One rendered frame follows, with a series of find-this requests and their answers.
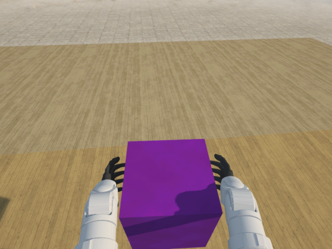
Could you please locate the left robot forearm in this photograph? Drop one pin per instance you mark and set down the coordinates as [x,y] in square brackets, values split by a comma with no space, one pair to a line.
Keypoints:
[99,222]

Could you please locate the carton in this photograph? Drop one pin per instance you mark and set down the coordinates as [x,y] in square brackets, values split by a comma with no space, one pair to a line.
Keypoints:
[169,196]

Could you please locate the right robot forearm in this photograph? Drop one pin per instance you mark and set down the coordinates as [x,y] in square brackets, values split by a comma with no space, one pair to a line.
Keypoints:
[242,215]

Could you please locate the robot right hand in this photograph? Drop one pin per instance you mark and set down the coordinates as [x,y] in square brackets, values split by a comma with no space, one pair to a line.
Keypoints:
[224,170]

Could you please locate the robot left hand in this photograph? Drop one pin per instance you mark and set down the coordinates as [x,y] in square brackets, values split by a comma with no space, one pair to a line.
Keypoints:
[111,174]

